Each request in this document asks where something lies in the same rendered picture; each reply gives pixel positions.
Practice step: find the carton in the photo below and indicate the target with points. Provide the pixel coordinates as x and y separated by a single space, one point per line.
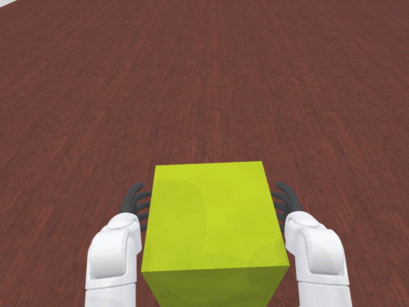
213 238

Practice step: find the right robot hand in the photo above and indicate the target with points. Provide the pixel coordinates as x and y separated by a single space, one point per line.
291 202

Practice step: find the left robot hand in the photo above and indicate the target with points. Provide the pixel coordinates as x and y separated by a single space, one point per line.
130 200

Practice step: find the robot right forearm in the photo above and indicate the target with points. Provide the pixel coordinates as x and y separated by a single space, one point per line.
320 262

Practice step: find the robot left forearm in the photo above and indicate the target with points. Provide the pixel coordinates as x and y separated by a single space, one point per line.
112 263

